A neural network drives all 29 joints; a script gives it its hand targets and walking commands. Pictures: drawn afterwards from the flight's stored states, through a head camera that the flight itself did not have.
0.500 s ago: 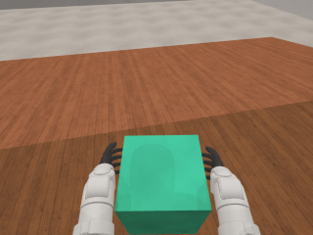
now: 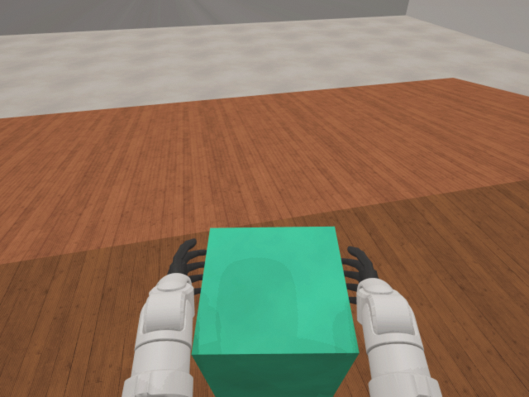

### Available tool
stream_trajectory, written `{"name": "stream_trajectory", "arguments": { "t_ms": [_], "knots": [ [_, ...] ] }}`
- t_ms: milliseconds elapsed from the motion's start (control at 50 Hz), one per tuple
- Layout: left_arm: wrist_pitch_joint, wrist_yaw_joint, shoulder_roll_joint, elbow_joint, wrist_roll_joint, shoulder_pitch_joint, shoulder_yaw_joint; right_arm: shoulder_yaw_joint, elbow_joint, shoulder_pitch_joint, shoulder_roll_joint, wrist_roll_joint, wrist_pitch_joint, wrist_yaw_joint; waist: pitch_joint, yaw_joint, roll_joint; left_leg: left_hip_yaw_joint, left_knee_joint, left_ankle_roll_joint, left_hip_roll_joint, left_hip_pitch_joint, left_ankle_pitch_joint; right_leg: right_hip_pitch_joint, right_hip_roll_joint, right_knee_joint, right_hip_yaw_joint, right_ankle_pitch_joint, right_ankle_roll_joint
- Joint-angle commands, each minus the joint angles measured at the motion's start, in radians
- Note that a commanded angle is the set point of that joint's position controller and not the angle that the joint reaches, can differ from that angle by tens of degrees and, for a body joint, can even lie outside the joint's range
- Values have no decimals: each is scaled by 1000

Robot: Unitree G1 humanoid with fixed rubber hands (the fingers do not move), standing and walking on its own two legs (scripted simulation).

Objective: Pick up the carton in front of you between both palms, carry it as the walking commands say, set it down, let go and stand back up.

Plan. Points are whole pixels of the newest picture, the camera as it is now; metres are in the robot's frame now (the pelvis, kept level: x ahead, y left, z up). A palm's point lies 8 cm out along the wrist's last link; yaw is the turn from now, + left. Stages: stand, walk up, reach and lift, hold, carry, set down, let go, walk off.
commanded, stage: hold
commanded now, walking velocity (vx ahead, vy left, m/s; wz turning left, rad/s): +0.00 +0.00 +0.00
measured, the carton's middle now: (273, 316) +0.29 +0.00 -0.03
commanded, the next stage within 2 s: carry in 0.82 s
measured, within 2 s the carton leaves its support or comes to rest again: neither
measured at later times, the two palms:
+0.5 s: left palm (180, 282) +0.29 +0.15 +0.06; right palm (368, 288) +0.29 -0.15 +0.05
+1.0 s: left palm (172, 274) +0.31 +0.16 +0.06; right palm (357, 275) +0.31 -0.13 +0.05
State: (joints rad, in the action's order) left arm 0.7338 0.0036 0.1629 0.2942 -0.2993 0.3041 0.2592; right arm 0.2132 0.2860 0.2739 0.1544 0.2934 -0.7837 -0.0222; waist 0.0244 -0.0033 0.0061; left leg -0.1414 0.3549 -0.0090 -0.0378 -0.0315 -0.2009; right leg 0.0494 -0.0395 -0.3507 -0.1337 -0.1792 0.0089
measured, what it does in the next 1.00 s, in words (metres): stands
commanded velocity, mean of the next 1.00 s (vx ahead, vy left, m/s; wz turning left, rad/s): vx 0.11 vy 0.00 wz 0.00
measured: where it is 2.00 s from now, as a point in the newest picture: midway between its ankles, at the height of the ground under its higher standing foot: (257, 357)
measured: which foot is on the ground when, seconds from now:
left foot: down 0.00-1.00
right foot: down 0.00-1.00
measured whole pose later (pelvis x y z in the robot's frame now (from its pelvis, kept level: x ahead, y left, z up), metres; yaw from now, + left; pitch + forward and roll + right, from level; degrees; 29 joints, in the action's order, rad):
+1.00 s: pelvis +0.02 +0.01 -0.01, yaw +2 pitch +1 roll +0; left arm 0.81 0.04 0.15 0.10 -0.23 0.25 0.16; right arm 0.16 0.10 0.22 0.13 0.20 -0.85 -0.06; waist 0.12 0.01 -0.02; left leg -0.02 0.52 0.00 0.00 -0.24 -0.34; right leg 0.23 0.02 -0.49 -0.05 -0.27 0.01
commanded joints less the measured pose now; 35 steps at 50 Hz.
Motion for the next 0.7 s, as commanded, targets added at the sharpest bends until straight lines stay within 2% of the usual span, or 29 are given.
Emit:
{"name": "stream_trajectory", "arguments": {
  "t_ms": [0, 240, 680],
  "knots": [
    [-1, -270, 966, 51, 261, 440, -511, -518, -78, 600, 927, -294, 66, 274, 164, -1, 2, 67, -59, -6, -43, -26, 108, -40, -50, 46, 69, 76, 1],
    [-12, -282, 968, 99, 247, 492, -488, -497, -28, 652, 951, -285, 75, 277, 182, -5, -5, 75, -50, 0, -42, -36, 69, -40, -42, 43, 68, 44, 4],
    [-1, -271, 956, 39, 258, 420, -510, -516, -86, 580, 933, -295, 65, 266, 197, -2, 0, 68, -53, -8, -48, 6, 187, -75, -49, 45, 64, 165, 7]
  ]
}}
